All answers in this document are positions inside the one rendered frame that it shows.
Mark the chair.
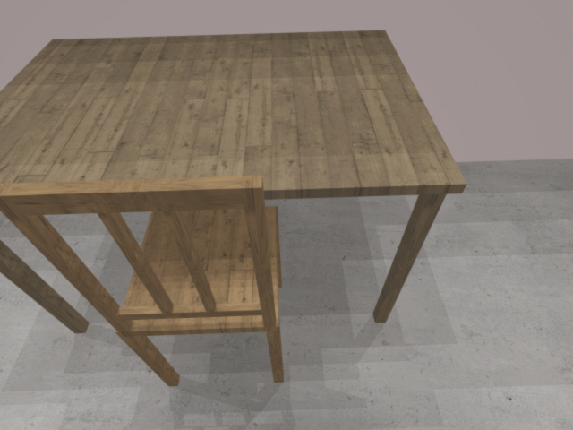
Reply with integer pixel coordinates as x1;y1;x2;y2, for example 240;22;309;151
0;176;284;386

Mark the table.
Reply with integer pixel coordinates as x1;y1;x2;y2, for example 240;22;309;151
0;30;467;333

